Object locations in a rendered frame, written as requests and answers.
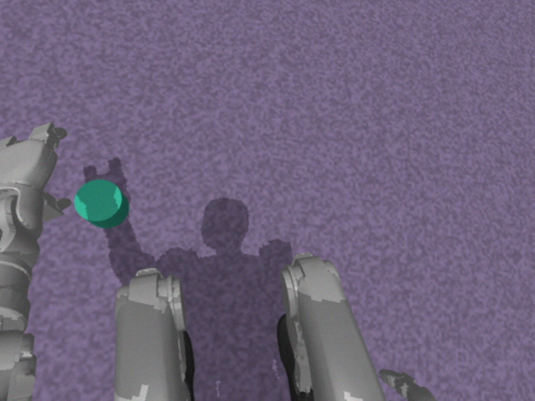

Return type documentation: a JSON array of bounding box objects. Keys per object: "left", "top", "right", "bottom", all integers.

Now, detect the left robot arm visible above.
[{"left": 0, "top": 183, "right": 44, "bottom": 401}]

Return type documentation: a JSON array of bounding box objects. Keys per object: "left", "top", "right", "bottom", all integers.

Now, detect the right robot foot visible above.
[{"left": 277, "top": 314, "right": 314, "bottom": 401}]

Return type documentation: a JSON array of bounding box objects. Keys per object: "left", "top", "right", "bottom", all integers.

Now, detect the right robot hand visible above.
[{"left": 380, "top": 369, "right": 437, "bottom": 401}]

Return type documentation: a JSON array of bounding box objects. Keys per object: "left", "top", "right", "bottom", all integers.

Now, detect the left robot hand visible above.
[{"left": 0, "top": 122, "right": 72, "bottom": 221}]

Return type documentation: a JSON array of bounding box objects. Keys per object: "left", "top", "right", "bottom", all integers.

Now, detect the tin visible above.
[{"left": 74, "top": 180, "right": 129, "bottom": 228}]

